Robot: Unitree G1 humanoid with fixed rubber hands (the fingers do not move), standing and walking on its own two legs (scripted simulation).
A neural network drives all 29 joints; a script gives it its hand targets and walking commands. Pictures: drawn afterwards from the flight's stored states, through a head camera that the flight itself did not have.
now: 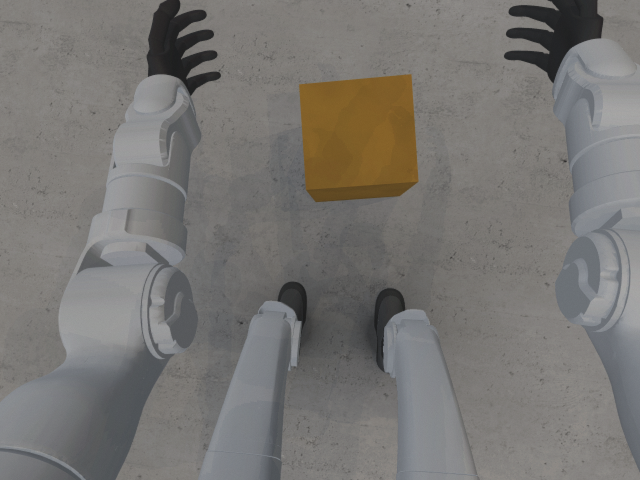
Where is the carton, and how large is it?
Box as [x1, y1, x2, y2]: [299, 74, 418, 201]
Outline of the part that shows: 410,74 299,84 306,190 315,201 400,195 418,181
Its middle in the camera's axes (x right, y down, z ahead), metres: +0.08 -0.20 +0.85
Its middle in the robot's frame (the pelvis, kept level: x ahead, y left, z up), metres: +0.55 -0.01 -0.53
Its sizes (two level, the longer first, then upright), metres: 0.210 0.200 0.250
